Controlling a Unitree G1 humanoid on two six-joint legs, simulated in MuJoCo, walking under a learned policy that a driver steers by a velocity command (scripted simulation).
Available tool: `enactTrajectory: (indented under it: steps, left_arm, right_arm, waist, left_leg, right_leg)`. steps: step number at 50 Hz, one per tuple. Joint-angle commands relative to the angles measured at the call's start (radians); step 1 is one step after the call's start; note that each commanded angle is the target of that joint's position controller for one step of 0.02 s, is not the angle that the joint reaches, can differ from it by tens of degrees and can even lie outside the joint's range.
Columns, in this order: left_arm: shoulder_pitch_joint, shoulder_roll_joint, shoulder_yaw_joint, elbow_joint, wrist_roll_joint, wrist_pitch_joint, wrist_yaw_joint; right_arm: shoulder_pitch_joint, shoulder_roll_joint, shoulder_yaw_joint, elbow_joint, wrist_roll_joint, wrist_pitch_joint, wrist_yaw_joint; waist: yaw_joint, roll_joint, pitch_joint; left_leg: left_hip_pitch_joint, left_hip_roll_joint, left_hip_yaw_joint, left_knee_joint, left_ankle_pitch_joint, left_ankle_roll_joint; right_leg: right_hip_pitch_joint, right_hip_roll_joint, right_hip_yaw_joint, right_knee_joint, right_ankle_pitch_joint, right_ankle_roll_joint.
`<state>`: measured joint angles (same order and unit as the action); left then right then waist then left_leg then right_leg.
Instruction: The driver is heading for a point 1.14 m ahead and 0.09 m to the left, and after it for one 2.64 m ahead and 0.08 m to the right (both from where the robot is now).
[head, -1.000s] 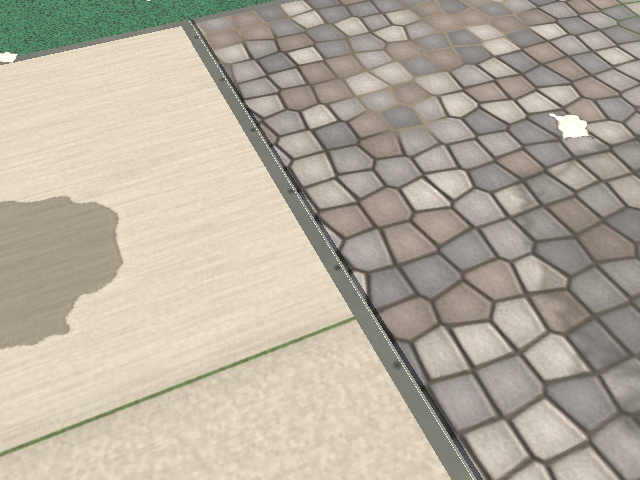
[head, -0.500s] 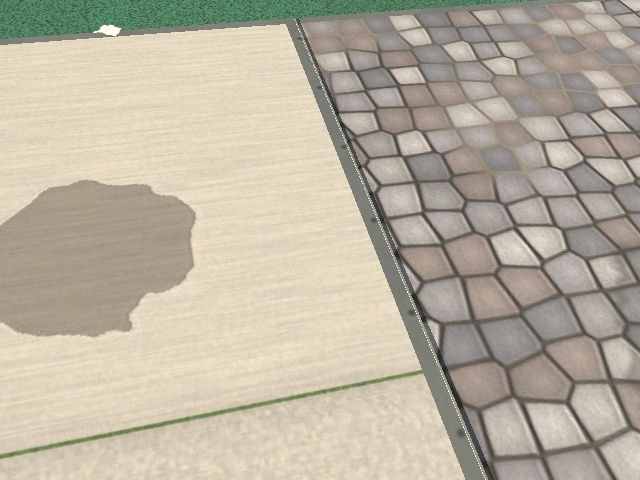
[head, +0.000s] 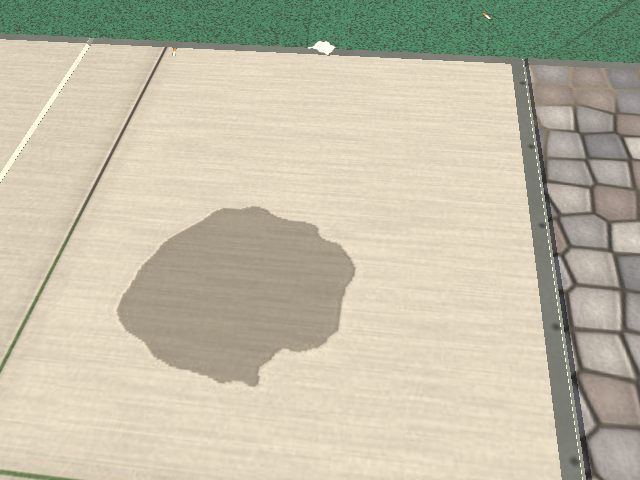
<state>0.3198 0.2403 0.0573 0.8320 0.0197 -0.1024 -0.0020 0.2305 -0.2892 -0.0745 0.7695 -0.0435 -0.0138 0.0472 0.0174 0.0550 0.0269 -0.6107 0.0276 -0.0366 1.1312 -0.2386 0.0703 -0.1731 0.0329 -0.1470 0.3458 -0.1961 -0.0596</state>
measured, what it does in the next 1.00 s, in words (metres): walks ahead: left foot, then right foot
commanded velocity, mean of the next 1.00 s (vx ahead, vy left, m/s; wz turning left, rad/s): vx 0.45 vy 0.00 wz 0.13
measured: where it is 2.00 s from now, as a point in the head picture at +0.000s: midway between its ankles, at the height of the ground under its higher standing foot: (293, 423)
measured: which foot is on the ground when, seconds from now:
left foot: up 0.00-0.28, down 0.30-0.86, up 0.88-1.00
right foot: down 0.00-0.30, up 0.32-0.84, down 0.86-1.00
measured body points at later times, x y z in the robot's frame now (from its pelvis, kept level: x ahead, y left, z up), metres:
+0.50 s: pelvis +0.27 +0.07 +0.00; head +0.30 +0.09 +0.44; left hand +0.30 +0.35 -0.13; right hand +0.42 -0.16 -0.13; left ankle +0.27 +0.12 -0.74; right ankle +0.31 -0.08 -0.66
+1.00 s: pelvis +0.53 +0.08 -0.01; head +0.58 +0.07 +0.43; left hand +0.62 +0.36 -0.13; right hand +0.64 -0.17 -0.15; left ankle +0.44 +0.20 -0.64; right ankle +0.61 +0.04 -0.74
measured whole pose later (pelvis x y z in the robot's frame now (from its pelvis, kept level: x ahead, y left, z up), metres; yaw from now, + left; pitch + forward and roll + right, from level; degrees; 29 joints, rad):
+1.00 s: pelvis +0.53 +0.08 -0.01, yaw +3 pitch +1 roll +0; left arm 0.21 0.27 0.06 0.80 0.00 -0.03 -0.01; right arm 0.23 -0.24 -0.02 0.83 -0.03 -0.05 -0.02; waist 0.00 0.01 0.09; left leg -0.46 0.00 -0.01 1.28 -0.39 -0.01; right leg -0.36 0.12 -0.03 0.47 -0.12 -0.13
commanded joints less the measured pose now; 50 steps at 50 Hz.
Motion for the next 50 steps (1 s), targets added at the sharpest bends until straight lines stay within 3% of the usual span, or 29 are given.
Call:
enactTrajectory:
  steps: [1,5,10,12,13,14,15,16,17,18,19,20,21,23,26,32,37,39,41,42,43,44,45,46,47,48,49,50]
  left_arm:
    - [0.017,0.076,0.011,-0.035,-0.001,-0.024,-0.004]
    - [0.055,0.090,0.010,-0.012,-0.002,-0.019,-0.003]
    - [0.141,0.135,0.017,0.031,0.000,0.006,0.017]
    - [0.154,0.164,0.021,0.047,0.002,0.023,0.025]
    - [0.157,0.181,0.024,0.053,0.003,0.033,0.028]
    - [0.152,0.192,0.025,0.050,-0.001,0.042,0.030]
    - [0.140,0.185,0.021,0.030,0.002,0.045,0.029]
    - [0.163,0.070,-0.006,-0.047,-0.009,0.037,0.007]
    - [0.059,0.142,0.013,-0.092,-0.005,0.028,0.001]
    - [-0.047,0.141,0.012,-0.124,-0.008,0.018,-0.003]
    - [-0.034,0.117,-0.001,-0.113,-0.015,0.008,-0.002]
    - [-0.013,0.110,-0.002,-0.093,-0.006,0.012,-0.002]
    - [0.019,0.103,-0.003,-0.083,0.013,0.031,-0.003]
    - [0.075,0.080,-0.007,-0.050,0.027,0.066,-0.016]
    - [-0.002,0.072,-0.006,-0.062,0.016,0.079,-0.030]
    - [-0.185,0.067,-0.008,-0.102,0.000,0.074,-0.037]
    - [-0.301,0.056,-0.018,-0.147,0.010,0.065,-0.050]
    - [-0.259,0.053,-0.018,-0.141,0.015,0.060,-0.048]
    - [-0.075,0.082,-0.005,-0.089,0.020,0.048,-0.037]
    - [0.067,0.107,0.008,-0.046,0.031,0.034,-0.031]
    - [0.186,0.190,0.033,-0.025,0.043,0.028,-0.022]
    - [0.137,0.296,0.061,-0.052,0.021,0.036,-0.016]
    - [0.144,0.270,0.067,-0.055,-0.037,0.047,-0.018]
    - [0.059,0.227,0.056,-0.068,-0.037,0.054,-0.010]
    - [0.003,0.155,0.037,-0.071,-0.032,0.066,-0.005]
    - [-0.020,0.123,0.027,-0.072,-0.034,0.072,0.001]
    - [-0.038,0.113,0.022,-0.073,-0.031,0.077,0.004]
    - [-0.037,0.126,0.023,-0.072,-0.023,0.075,0.001]
  right_arm:
    - [-0.019,0.000,0.009,-0.072,0.000,0.001,0.016]
    - [-0.165,0.024,0.028,-0.117,0.008,-0.008,0.031]
    - [-0.293,0.015,0.033,-0.166,0.001,-0.009,0.039]
    - [-0.260,0.001,0.026,-0.161,-0.005,-0.008,0.029]
    - [-0.192,-0.014,0.018,-0.143,-0.007,-0.011,0.024]
    - [-0.059,-0.037,0.004,-0.102,-0.011,-0.019,0.015]
    - [0.123,-0.095,-0.023,-0.044,-0.022,-0.025,-0.001]
    - [0.154,-0.208,-0.051,-0.050,-0.015,-0.023,-0.018]
    - [0.199,-0.228,-0.057,-0.071,0.016,-0.010,-0.027]
    - [0.177,-0.205,-0.053,-0.043,0.021,-0.004,-0.038]
    - [0.128,-0.148,-0.039,-0.032,0.030,-0.010,-0.044]
    - [0.076,-0.106,-0.027,-0.034,0.028,-0.019,-0.045]
    - [0.040,-0.078,-0.015,-0.036,0.033,-0.027,-0.045]
    - [0.042,-0.043,0.002,-0.023,0.034,-0.053,-0.037]
    - [0.099,-0.073,-0.003,0.022,0.035,-0.071,-0.032]
    - [0.173,-0.067,0.009,0.070,0.026,-0.085,-0.037]
    - [0.216,-0.061,0.021,0.116,0.019,-0.087,-0.061]
    - [0.193,-0.076,0.023,0.126,0.016,-0.083,-0.073]
    - [0.174,-0.111,0.015,0.132,0.014,-0.074,-0.086]
    - [0.151,-0.127,0.012,0.124,0.024,-0.070,-0.089]
    - [0.137,-0.112,0.019,0.086,0.037,-0.077,-0.089]
    - [0.254,-0.018,0.035,0.050,0.070,-0.082,-0.079]
    - [0.213,-0.088,0.024,0.059,0.029,-0.076,-0.076]
    - [0.133,-0.071,0.030,0.034,0.036,-0.076,-0.073]
    - [0.095,-0.066,0.033,0.025,0.027,-0.076,-0.071]
    - [0.059,-0.067,0.030,0.009,0.011,-0.060,-0.068]
    - [0.084,-0.057,0.033,0.011,0.000,-0.034,-0.065]
    - [0.102,-0.043,0.034,0.011,-0.001,-0.012,-0.065]
  waist:
    - [-0.023,-0.117,0.014]
    - [0.005,-0.122,0.038]
    - [0.042,-0.124,0.068]
    - [0.019,-0.146,0.031]
    - [-0.013,-0.156,-0.015]
    - [-0.070,-0.143,-0.093]
    - [-0.150,-0.085,-0.201]
    - [-0.108,0.148,-0.313]
    - [-0.149,0.103,-0.377]
    - [-0.143,0.019,-0.231]
    - [-0.095,-0.024,-0.131]
    - [-0.044,-0.070,-0.081]
    - [-0.002,-0.065,-0.064]
    - [0.025,-0.047,-0.079]
    - [0.009,-0.026,-0.019]
    - [-0.053,-0.009,0.050]
    - [-0.080,-0.012,0.092]
    - [-0.050,0.002,0.069]
    - [0.020,0.034,-0.039]
    - [0.086,0.021,-0.112]
    - [0.132,-0.064,-0.219]
    - [0.032,-0.345,-0.386]
    - [0.069,-0.115,-0.454]
    - [0.049,-0.093,-0.308]
    - [0.017,-0.024,-0.158]
    - [-0.005,-0.013,-0.095]
    - [-0.033,-0.026,-0.074]
    - [-0.045,-0.039,-0.077]
  left_leg:
    - [-0.118,0.048,-0.027,-0.038,0.105,-0.011]
    - [-0.066,0.039,0.051,-0.280,0.257,-0.008]
    - [-0.017,0.009,0.144,-0.474,0.144,0.035]
    - [0.077,-0.054,0.185,-0.515,0.031,0.072]
    - [0.163,-0.095,0.195,-0.536,-0.014,0.095]
    - [0.331,-0.134,0.192,-0.594,-0.007,0.124]
    - [0.603,-0.078,0.077,-0.628,-0.033,0.168]
    - [0.940,0.240,-0.410,-0.658,-0.141,0.283]
    - [0.987,0.338,-0.753,-0.810,-0.052,0.351]
    - [0.916,0.291,-0.557,-0.818,0.080,0.315]
    - [0.763,0.263,-0.428,-0.828,0.226,0.278]
    - [0.643,0.209,-0.340,-0.844,0.324,0.233]
    - [0.555,0.169,-0.278,-0.860,0.386,0.214]
    - [0.491,0.140,-0.199,-0.898,0.467,0.201]
    - [0.465,0.123,-0.123,-0.965,0.452,0.173]
    - [0.577,0.128,-0.008,-1.010,0.438,0.107]
    - [0.706,0.169,0.070,-0.988,0.564,0.083]
    - [0.731,0.163,0.119,-0.860,0.907,0.057]
    - [0.734,0.151,0.137,-0.587,1.159,0.027]
    - [0.656,0.125,0.159,-0.370,1.033,0.010]
    - [0.435,0.055,0.188,-0.045,0.597,-0.016]
    - [0.054,-0.163,0.135,0.388,-0.357,-0.074]
    - [0.014,-0.096,-0.034,0.418,-0.269,-0.068]
    - [-0.023,-0.044,-0.041,0.378,-0.192,-0.072]
    - [-0.020,-0.008,-0.023,0.276,-0.161,-0.076]
    - [-0.004,0.014,-0.029,0.198,-0.155,-0.085]
    - [0.053,0.016,-0.019,0.146,-0.149,-0.096]
    - [0.091,0.009,-0.010,0.104,-0.144,-0.105]
  right_leg:
    - [0.042,-0.291,0.170,-0.206,0.216,-0.116]
    - [0.051,-0.254,0.032,-0.192,0.308,-0.082]
    - [0.202,-0.297,-0.029,-0.134,0.440,-0.067]
    - [0.258,-0.306,-0.070,-0.001,0.749,-0.055]
    - [0.272,-0.307,-0.086,0.124,0.879,-0.051]
    - [0.227,-0.300,-0.108,0.313,0.882,-0.041]
    - [0.045,-0.281,-0.113,0.580,0.666,-0.012]
    - [-0.390,-0.151,-0.107,0.932,-0.128,0.046]
    - [-0.564,-0.029,0.088,1.107,-0.350,0.066]
    - [-0.656,-0.095,0.161,1.083,-0.227,0.055]
    - [-0.606,-0.134,0.153,0.984,-0.145,0.050]
    - [-0.530,-0.160,0.155,0.897,-0.128,0.051]
    - [-0.457,-0.170,0.160,0.851,-0.133,0.059]
    - [-0.377,-0.166,0.141,0.802,-0.120,0.065]
    - [-0.431,-0.173,0.129,0.713,0.004,0.065]
    - [-0.532,-0.124,0.159,0.495,0.206,0.033]
    - [-0.525,-0.078,0.090,0.321,0.190,-0.012]
    - [-0.421,-0.021,0.029,0.263,0.111,-0.042]
    - [-0.232,0.055,0.000,0.227,0.064,-0.077]
    - [-0.050,0.062,0.030,0.129,0.173,-0.102]
    - [0.206,-0.115,0.224,0.150,0.456,-0.167]
    - [0.538,-0.456,0.728,0.182,1.056,-0.394]
    - [0.509,-0.415,0.690,0.150,1.121,-0.410]
    - [0.377,-0.383,0.578,0.108,0.986,-0.377]
    - [0.203,-0.320,0.502,0.048,0.863,-0.316]
    - [0.106,-0.266,0.461,0.011,0.789,-0.275]
    - [0.020,-0.230,0.421,-0.014,0.764,-0.254]
    - [-0.030,-0.212,0.396,-0.020,0.783,-0.243]
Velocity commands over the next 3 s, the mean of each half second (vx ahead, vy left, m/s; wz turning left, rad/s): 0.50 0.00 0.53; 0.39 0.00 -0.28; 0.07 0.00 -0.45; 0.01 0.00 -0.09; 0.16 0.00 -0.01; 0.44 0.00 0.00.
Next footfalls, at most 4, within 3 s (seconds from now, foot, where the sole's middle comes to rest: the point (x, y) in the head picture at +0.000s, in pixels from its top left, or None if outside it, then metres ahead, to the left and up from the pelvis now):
0.30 left None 0.31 0.13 -0.78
0.86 right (332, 403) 0.65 0.04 -0.78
1.44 left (254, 386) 0.69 0.22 -0.78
1.78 right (343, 426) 0.60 0.02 -0.78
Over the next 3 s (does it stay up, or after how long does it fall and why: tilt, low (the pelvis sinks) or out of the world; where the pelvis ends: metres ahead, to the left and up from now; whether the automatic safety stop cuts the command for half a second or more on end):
stays up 0.92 0.07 -0.02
